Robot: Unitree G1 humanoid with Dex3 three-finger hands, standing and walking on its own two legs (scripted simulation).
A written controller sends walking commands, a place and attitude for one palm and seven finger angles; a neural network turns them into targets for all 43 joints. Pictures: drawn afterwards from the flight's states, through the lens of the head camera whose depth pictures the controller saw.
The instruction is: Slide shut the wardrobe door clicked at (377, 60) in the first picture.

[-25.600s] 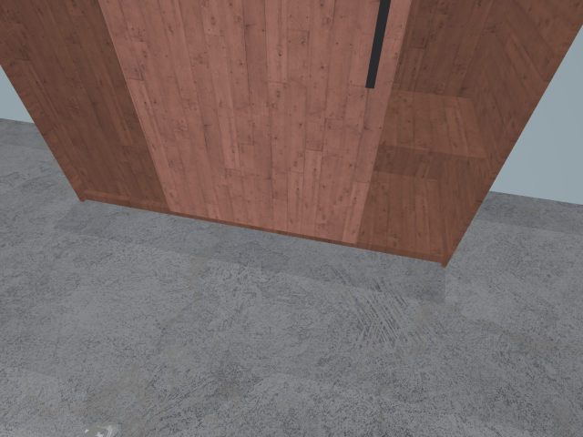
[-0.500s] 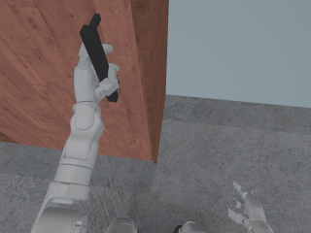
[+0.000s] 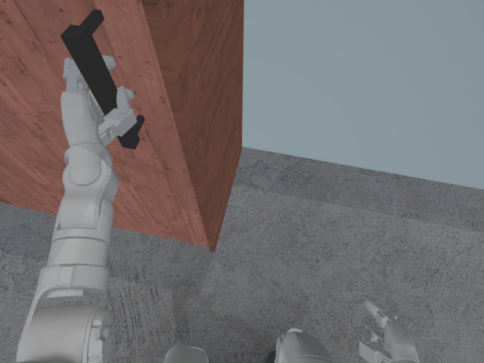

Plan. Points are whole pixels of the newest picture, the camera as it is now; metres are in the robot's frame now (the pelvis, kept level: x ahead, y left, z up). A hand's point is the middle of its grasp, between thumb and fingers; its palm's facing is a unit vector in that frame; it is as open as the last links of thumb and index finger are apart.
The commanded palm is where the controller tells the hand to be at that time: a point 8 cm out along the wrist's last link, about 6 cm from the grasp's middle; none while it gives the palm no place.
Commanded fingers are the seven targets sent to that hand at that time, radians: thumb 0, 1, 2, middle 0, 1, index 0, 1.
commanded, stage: stop walking and hold the door there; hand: left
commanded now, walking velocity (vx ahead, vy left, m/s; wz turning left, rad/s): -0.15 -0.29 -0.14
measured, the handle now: (115, 89) +0.45 +0.28 +0.13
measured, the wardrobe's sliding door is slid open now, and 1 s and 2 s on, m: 0.00 0.00 0.00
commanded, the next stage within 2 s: none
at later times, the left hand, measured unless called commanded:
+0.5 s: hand (122, 112) +0.41 +0.25 +0.13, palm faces +0.54 -0.80 -0.26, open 6.8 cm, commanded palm +0.37 +0.27 +0.13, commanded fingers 0.00 0.90 0.90 -0.45 -1.40 -0.45 -1.40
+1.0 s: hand (121, 112) +0.41 +0.25 +0.13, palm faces +0.51 -0.81 -0.28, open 6.7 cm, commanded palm +0.36 +0.29 +0.13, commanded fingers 0.00 0.90 0.90 -0.45 -1.40 -0.45 -1.40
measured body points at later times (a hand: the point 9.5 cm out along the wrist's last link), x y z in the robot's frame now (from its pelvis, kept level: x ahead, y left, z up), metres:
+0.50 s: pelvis +0.03 -0.07 -0.01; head +0.05 -0.07 +0.44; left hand +0.38 +0.29 +0.15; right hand +0.17 -0.37 -0.08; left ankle +0.10 +0.03 -0.73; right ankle +0.08 -0.21 -0.73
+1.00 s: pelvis +0.02 -0.06 +0.01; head +0.00 -0.06 +0.46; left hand +0.38 +0.29 +0.15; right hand +0.07 -0.36 -0.10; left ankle +0.09 +0.03 -0.73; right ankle +0.01 -0.19 -0.73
